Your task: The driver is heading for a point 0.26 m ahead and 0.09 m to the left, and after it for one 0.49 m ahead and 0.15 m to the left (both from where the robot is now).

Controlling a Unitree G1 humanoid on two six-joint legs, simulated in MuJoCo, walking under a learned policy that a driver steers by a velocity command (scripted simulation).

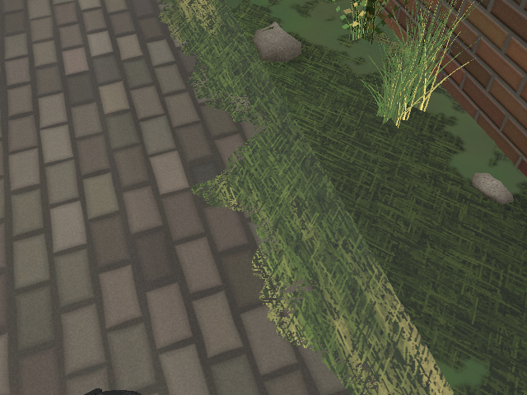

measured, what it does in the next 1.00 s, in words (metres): walks ahead, turning left: left foot, then right foot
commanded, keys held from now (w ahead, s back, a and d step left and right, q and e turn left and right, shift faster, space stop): w+q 0.06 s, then q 0.94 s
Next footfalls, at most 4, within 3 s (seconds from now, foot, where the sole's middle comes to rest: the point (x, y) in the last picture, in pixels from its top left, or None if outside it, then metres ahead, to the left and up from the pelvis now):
0.46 left None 0.29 0.09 -0.76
0.96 right None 0.29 -0.10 -0.76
1.38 left None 0.14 0.06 -0.76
1.64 right None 0.29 -0.11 -0.76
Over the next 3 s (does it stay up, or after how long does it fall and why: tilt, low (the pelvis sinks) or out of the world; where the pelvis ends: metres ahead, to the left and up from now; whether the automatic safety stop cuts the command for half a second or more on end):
stays up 0.20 -0.06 0.02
